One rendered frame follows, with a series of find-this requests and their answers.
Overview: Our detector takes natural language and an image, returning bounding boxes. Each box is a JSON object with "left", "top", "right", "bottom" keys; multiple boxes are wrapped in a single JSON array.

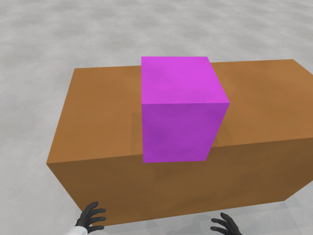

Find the right robot hand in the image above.
[{"left": 210, "top": 213, "right": 242, "bottom": 235}]

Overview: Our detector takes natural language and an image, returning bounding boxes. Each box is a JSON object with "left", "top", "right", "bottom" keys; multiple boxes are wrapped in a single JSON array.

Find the left robot hand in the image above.
[{"left": 75, "top": 201, "right": 106, "bottom": 234}]

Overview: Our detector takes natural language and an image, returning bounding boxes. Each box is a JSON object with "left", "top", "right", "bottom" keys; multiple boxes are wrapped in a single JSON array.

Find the pedestal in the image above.
[{"left": 46, "top": 59, "right": 313, "bottom": 226}]

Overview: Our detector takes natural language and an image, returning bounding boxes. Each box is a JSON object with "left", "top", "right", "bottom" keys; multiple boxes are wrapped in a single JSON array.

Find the carton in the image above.
[{"left": 141, "top": 56, "right": 230, "bottom": 163}]

